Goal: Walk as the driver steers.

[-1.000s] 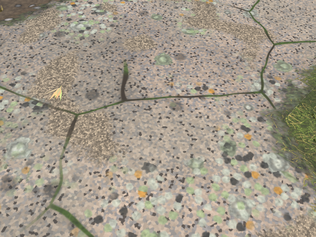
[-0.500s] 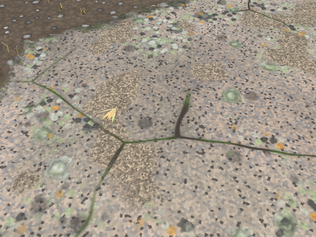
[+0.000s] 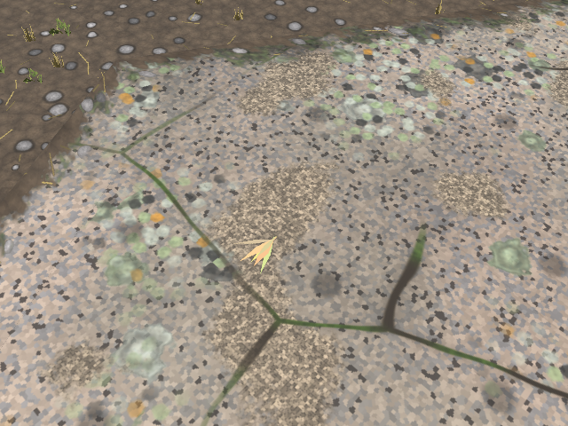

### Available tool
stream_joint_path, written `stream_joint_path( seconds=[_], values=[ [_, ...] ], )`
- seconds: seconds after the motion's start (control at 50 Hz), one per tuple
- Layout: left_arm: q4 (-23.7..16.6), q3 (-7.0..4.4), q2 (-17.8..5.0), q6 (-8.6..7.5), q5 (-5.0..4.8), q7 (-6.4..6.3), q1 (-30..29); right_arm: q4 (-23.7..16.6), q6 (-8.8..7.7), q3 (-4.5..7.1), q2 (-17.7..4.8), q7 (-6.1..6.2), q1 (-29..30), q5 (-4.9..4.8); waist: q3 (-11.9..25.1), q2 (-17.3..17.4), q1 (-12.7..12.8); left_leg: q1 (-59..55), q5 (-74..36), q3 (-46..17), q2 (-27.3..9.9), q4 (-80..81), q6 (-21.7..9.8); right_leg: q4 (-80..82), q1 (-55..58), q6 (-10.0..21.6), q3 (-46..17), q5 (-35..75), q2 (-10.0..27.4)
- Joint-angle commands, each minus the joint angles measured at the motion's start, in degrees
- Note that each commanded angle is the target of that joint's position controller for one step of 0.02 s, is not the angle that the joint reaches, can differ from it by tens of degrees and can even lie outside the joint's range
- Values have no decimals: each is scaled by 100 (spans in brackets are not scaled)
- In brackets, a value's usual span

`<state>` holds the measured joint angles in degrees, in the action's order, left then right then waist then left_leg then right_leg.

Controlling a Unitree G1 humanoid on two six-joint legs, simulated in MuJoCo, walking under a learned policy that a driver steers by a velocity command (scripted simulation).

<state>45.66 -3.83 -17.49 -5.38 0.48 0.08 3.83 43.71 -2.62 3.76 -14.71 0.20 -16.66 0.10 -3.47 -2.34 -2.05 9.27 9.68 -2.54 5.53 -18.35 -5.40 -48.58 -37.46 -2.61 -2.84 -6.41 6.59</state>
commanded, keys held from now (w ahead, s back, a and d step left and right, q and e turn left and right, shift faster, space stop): e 0.60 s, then w+e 0.40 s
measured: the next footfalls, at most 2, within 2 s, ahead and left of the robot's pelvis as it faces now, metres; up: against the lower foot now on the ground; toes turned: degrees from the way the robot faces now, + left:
right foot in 0.18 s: +0.27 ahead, -0.13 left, +0.00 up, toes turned -4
left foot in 0.60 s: +0.28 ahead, +0.10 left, +0.00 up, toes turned -23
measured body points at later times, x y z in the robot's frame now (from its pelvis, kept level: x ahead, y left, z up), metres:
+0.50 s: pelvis +0.16 -0.03 -0.01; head +0.20 -0.04 +0.43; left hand +0.34 +0.23 -0.12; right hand +0.25 -0.32 -0.13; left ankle +0.23 +0.12 -0.72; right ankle +0.23 -0.13 -0.75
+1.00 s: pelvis +0.25 -0.05 +0.00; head +0.27 -0.05 +0.45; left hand +0.56 +0.06 -0.09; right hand +0.13 -0.32 -0.11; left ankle +0.25 +0.11 -0.75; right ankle +0.24 -0.21 -0.71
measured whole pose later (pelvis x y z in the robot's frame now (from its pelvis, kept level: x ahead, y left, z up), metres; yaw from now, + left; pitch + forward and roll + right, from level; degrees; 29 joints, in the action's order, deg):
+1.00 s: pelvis +0.25 -0.05 +0.00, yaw -31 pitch +3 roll +0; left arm 36.7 -4.1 -16.8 0.2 -1.4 2.2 7.7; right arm 44.5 -3.1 4.6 -17.0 1.0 -19.8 -0.6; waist 1.4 -1.0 -5.0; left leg 3.5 16.6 7.9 -4.4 -18.0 2.0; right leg -42.4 -30.5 -1.1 0.4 -13.7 3.7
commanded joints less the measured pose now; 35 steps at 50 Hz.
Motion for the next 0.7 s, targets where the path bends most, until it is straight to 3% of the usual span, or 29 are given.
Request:
stream_joint_path(
  seconds=[0.02, 0.06, 0.1, 0.14, 0.18, 0.2, 0.22, 0.24, 0.26, 0.28, 0.3, 0.32, 0.34, 0.38, 0.44, 0.52, 0.58, 0.6, 0.62, 0.64, 0.66, 0.7],
  values=[
    [-152, 31, -146, -27, -43, 77, 42, -262, -66, 171, -826, 105, 99, 27, 608, 676, -1, 184, -3343, -32, -1110, 375, -539, 1057, 1031, 12, 354, 1439, -262],
    [-162, 26, -230, -34, -84, 135, -46, -139, -66, 148, -842, 104, 68, 85, 591, 686, -67, -23, -3008, -56, -1294, 369, -511, 1397, 1152, 110, 284, 1744, -314],
    [-179, -2, -347, -26, -73, 186, -64, -38, -60, 135, -821, 93, 181, 111, 505, 685, -41, -345, -2958, -95, -1497, 179, -509, 1555, 1045, 254, 194, 1346, -342],
    [-233, -67, -543, -31, -41, 242, -1, 19, -6, 170, -902, 123, 329, 64, 432, 709, 55, -699, -3269, -134, -1656, -272, -466, 1629, 878, 425, 215, 616, -450],
    [-94, -185, -760, -50, 14, 278, 686, -13, 100, 186, -924, 216, 501, -24, 670, 607, 424, -797, -3821, 20, -1443, -1381, -219, 2152, 1540, 627, 392, 778, -688],
    [-86, -288, -1097, -53, 38, 253, 1053, -100, 121, 173, -906, 261, 344, 48, 1104, 94, 486, -403, -2994, 278, -996, -2557, 110, 2191, 2432, 901, -272, 2767, -281],
    [-207, -349, -1471, -1, 93, 207, 1145, -250, 96, 95, -662, 236, -139, 157, 1698, -1031, 173, 1227, 225, 443, -130, -4547, 594, 2074, 3991, 1889, -2003, 4462, 914],
    [-213, -235, -1070, 80, 81, 189, 1271, -247, 102, 25, -575, 173, -178, 138, 2277, -1229, 308, 2215, 2890, -139, 279, -5534, 726, 2545, 4666, 2523, -3291, 3938, 1399],
    [-360, -191, -877, 137, -9, 175, 978, -230, 141, 82, -830, 123, -9, -13, 2054, -630, 339, 2490, 2645, -538, -98, -5944, 678, 2696, 4261, 2332, -3026, 2409, 1240],
    [-473, -157, -731, 220, -74, 131, 673, -275, 208, 104, -855, 129, 321, -67, 1562, -157, 331, 2633, 2282, -447, -282, -5859, 680, 2864, 3647, 2044, -2576, 1247, 969],
    [-523, -126, -664, 298, -107, 86, 497, -305, 281, 125, -848, 162, 502, -41, 1101, 84, 269, 2624, 2027, -384, -450, -5439, 700, 3079, 2926, 1855, -2315, 474, 823],
    [-566, -118, -643, 356, -90, 36, 384, -358, 342, 157, -880, 207, 622, 14, 872, 7, 203, 2382, 1794, -375, -585, -4883, 704, 3245, 2393, 1691, -2133, -154, 598],
    [-598, -137, -686, 426, -42, 5, 297, -377, 370, 138, -761, 224, 610, 22, 751, -234, 121, 2084, 1634, -253, -534, -4307, 735, 3350, 2024, 1548, -1913, -479, 308],
    [-647, -208, -807, 500, 5, -69, 373, -328, 335, 94, -579, 260, 512, 22, 868, -555, 153, 1761, 1504, -128, -395, -3560, 840, 3349, 1951, 1531, -1758, -303, 122],
    [-725, -287, -934, 547, -78, -149, 398, -300, 278, 87, -592, 268, 539, 8, 1152, -551, 235, 1438, 1056, -207, -366, -2826, 936, 3235, 2028, 1505, -1846, -367, 110],
    [-810, -308, -919, 664, -103, -178, 378, -336, 194, 114, -656, 210, 631, -29, 1083, -664, 303, 1221, 877, -254, -311, -2063, 904, 3145, 2082, 1387, -2251, -785, 86],
    [-881, -288, -843, 769, -166, -212, 299, -230, 81, 166, -699, 131, 283, -49, 976, -654, 68, 425, 199, -129, -347, -653, 679, 2783, 1858, 1097, -2285, -834, -184],
    [-894, -231, -655, 784, -162, -219, 450, -227, 70, 251, -1010, 148, 114, 21, 1019, -255, 79, -103, 205, -665, -1060, -199, 421, 2250, 1423, 820, -2004, -1361, -474],
    [-1056, -172, -378, 752, -159, -193, 461, -251, 133, 365, -1515, 186, 125, 177, 890, 1277, 248, -425, 600, -2089, -2215, 254, -302, 1025, 250, 488, -861, -2502, -1338],
    [-1121, -241, -651, 653, -110, -161, 420, -355, 123, 357, -1441, 170, 324, 328, 773, 1871, 188, -78, 1148, -3021, -2847, 629, -832, -275, -169, 319, -491, -2612, -1224],
    [-1025, -333, -912, 626, -124, -136, 490, -511, 87, 263, -1121, 210, 600, 276, 670, 1418, 248, -18, 1733, -2690, -2650, 636, -745, -874, -245, 282, -615, -2122, -957],
    [-826, -356, -835, 668, -90, -115, 717, -543, 42, 211, -938, 283, 760, 15, 522, 1147, 283, -337, 1874, -1881, -2148, 588, -291, -1414, -573, 117, -402, -1462, -822]
  ],
)
Velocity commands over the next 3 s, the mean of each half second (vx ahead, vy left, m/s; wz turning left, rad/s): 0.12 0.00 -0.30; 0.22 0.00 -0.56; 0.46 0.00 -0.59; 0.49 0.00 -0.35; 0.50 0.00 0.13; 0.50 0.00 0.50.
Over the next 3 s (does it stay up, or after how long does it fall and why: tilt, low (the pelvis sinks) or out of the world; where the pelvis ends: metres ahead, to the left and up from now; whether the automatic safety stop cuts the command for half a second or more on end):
stays up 0.93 -0.91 -0.01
